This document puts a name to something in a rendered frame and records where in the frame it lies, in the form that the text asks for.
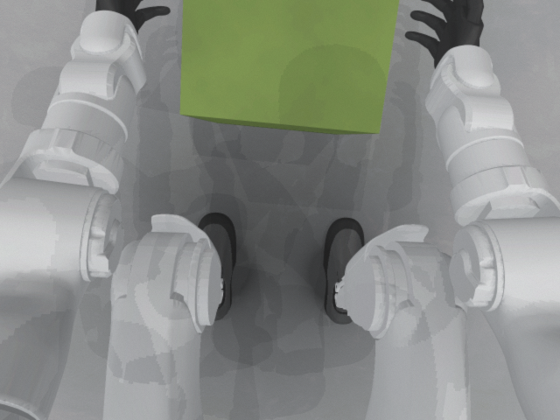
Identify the left robot upper arm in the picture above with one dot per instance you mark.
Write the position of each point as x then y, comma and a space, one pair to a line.
55, 238

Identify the right robot hand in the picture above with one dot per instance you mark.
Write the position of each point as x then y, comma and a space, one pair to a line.
464, 26

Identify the robot right forearm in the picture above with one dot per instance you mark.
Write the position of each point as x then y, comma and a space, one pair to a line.
490, 173

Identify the right robot foot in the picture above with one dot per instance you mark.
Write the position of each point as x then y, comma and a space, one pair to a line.
343, 240

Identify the right robot upper arm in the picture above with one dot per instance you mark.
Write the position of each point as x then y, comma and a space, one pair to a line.
510, 270

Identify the robot left forearm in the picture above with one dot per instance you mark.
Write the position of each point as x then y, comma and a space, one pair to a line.
88, 121

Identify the left robot hand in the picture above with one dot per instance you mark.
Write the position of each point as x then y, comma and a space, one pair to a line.
128, 9

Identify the robot right thigh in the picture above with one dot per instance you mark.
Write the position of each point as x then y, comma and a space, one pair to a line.
404, 298

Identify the carton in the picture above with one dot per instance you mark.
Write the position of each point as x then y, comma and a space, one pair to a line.
308, 65

